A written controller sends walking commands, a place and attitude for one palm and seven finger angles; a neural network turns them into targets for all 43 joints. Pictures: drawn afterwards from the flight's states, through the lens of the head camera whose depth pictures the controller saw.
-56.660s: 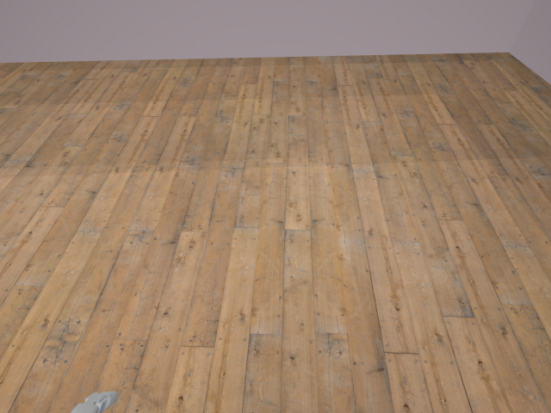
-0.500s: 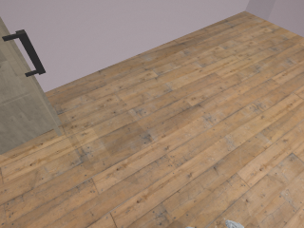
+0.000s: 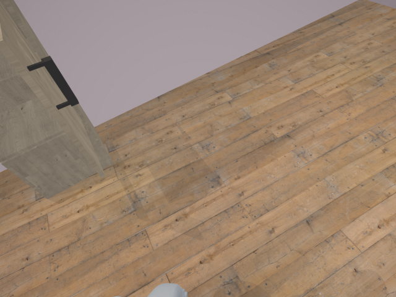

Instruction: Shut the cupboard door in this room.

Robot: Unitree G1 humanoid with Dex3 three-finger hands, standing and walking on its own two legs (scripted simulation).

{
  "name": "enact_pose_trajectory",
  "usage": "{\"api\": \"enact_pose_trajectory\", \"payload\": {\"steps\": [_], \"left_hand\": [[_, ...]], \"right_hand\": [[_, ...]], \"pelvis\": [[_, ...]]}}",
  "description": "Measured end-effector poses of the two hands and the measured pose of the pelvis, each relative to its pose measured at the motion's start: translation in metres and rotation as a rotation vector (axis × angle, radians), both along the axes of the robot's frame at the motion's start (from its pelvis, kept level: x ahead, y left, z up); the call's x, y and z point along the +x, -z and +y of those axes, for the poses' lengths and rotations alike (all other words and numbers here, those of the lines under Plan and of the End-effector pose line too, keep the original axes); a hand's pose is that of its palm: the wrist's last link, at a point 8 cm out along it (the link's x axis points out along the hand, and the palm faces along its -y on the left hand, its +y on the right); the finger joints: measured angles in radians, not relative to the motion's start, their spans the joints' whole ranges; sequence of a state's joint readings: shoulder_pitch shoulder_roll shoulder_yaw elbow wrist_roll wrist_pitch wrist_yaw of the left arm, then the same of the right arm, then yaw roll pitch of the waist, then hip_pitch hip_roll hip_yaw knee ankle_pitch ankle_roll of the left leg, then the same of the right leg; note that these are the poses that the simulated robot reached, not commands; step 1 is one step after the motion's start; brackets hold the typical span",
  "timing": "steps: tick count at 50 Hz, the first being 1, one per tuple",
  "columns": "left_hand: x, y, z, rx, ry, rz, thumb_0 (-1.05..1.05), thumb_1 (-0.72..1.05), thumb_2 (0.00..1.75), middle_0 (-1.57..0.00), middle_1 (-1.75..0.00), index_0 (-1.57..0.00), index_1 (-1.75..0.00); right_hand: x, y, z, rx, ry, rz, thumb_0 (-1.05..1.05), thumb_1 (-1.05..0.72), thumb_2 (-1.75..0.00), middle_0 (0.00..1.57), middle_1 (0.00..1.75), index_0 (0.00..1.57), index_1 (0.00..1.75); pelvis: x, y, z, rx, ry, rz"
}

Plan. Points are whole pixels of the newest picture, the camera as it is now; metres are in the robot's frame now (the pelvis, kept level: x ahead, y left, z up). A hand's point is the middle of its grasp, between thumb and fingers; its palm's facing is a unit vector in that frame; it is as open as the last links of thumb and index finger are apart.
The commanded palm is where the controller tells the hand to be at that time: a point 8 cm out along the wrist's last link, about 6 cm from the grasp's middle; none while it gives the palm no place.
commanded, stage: turn or walk to find it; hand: left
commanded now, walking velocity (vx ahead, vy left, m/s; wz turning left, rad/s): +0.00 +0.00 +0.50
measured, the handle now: (54, 85) +0.66 +0.45 +0.07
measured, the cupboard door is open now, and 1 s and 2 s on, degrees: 88 88 88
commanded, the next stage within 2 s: stand and wait in 0.44 s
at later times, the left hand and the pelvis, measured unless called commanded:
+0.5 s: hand out of the picture -0.01 +0.25 -0.17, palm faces +0.30 -0.92 -0.25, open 7.4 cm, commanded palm none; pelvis +0.00 +0.03 +0.00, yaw +14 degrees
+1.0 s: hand out of the picture +0.00 +0.16 -0.15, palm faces +0.34 -0.91 -0.25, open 7.3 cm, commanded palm none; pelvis +0.03 -0.02 +0.00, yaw +17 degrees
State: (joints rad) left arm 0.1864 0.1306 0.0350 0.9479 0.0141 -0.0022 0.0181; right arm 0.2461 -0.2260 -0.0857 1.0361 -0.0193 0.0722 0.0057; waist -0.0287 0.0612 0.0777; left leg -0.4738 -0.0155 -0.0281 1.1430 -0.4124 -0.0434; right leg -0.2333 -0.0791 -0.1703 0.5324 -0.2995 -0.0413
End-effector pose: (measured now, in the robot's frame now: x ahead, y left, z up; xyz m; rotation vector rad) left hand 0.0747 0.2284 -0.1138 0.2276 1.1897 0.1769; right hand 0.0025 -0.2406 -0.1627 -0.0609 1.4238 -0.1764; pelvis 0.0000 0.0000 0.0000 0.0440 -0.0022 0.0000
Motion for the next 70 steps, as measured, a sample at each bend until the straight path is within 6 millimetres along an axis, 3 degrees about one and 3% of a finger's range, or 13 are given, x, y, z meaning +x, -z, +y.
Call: {"api": "enact_pose_trajectory", "payload": {"steps": [5,9,18,23,30,38,41,50,58,70], "left_hand": [[-0.019,-0.003,0.005,0.012,-0.059,0.015,0.00,0.92,0.90,-0.20,-0.30,-0.20,-0.30],[-0.041,0.001,0.014,0.005,-0.116,0.037,0.00,0.92,0.90,-0.20,-0.30,-0.20,-0.30],[-0.103,0.038,0.057,-0.034,-0.272,0.125,0.00,0.91,0.90,-0.20,-0.30,-0.20,-0.30],[-0.108,0.032,0.068,-0.037,-0.320,0.134,0.01,0.91,0.90,-0.20,-0.30,-0.20,-0.30],[-0.084,0.016,0.061,-0.022,-0.328,0.049,0.00,0.91,0.90,-0.20,-0.30,-0.20,-0.30],[-0.067,0.011,0.015,0.005,-0.304,0.024,0.00,0.91,0.90,-0.20,-0.30,-0.20,-0.30],[-0.072,0.006,-0.003,-0.005,-0.329,0.040,0.00,0.92,0.90,-0.20,-0.30,-0.20,-0.30],[-0.100,0.007,-0.023,-0.043,-0.379,0.126,0.00,0.93,0.90,-0.20,-0.30,-0.20,-0.30],[-0.128,0.034,-0.027,-0.121,-0.463,0.162,0.00,0.91,0.90,-0.20,-0.30,-0.20,-0.30],[-0.138,0.033,-0.031,-0.168,-0.427,0.208,0.00,0.92,0.90,-0.20,-0.30,-0.20,-0.30]], "right_hand": [[0.013,-0.006,-0.008,-0.008,-0.056,0.007,0.00,-0.91,-0.90,0.19,0.30,0.19,0.30],[0.040,-0.010,-0.005,-0.023,-0.125,-0.017,0.01,-0.91,-0.90,0.19,0.30,0.19,0.30],[0.134,-0.020,0.040,-0.078,-0.308,-0.232,0.00,-0.91,-0.90,0.19,0.30,0.19,0.30],[0.152,-0.035,0.058,-0.086,-0.364,-0.279,0.00,-0.91,-0.90,0.20,0.30,0.20,0.30],[0.154,-0.030,0.062,-0.046,-0.397,-0.253,0.00,-0.90,-0.90,0.20,0.30,0.20,0.30],[0.142,0.006,0.038,0.033,-0.358,-0.169,0.00,-0.91,-0.90,0.20,0.30,0.20,0.30],[0.136,0.005,0.028,0.036,-0.361,-0.119,0.00,-0.91,-0.90,0.20,0.30,0.20,0.30],[0.118,-0.008,0.013,0.010,-0.368,-0.032,0.00,-0.91,-0.90,0.19,0.30,0.19,0.30],[0.119,-0.015,0.028,-0.044,-0.428,-0.047,0.00,-0.91,-0.90,0.19,0.30,0.19,0.30],[0.122,-0.022,0.045,-0.062,-0.425,-0.095,0.01,-0.95,-0.90,0.20,0.30,0.20,0.30]], "pelvis": [[0.000,-0.004,-0.004,0.010,-0.055,0.005],[0.000,-0.004,-0.001,0.012,-0.097,0.008],[-0.002,0.017,0.029,-0.023,-0.195,0.013],[0.000,0.008,0.034,-0.041,-0.234,0.009],[0.007,0.001,0.025,-0.037,-0.272,0.007],[0.022,0.011,-0.003,-0.013,-0.294,-0.011],[0.025,0.005,-0.009,0.001,-0.303,-0.011],[0.031,-0.005,-0.018,-0.005,-0.304,0.009],[0.026,0.003,-0.007,-0.036,-0.354,-0.012],[0.025,-0.003,0.011,-0.045,-0.337,-0.025]]}}
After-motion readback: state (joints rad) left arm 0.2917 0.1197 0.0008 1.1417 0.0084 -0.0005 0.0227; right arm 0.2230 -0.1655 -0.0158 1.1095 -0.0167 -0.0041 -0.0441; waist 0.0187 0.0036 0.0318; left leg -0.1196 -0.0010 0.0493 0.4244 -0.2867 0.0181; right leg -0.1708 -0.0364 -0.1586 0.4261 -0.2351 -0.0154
